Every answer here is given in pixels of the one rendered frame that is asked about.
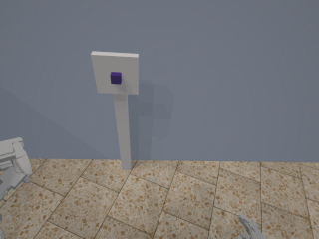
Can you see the right robot hand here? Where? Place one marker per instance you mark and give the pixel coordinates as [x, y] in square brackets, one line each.
[251, 227]

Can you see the button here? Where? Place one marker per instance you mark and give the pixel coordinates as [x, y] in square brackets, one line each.
[116, 78]

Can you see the left robot hand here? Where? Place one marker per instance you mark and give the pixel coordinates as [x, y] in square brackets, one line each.
[15, 162]

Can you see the panel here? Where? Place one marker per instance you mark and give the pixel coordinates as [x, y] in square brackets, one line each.
[128, 65]

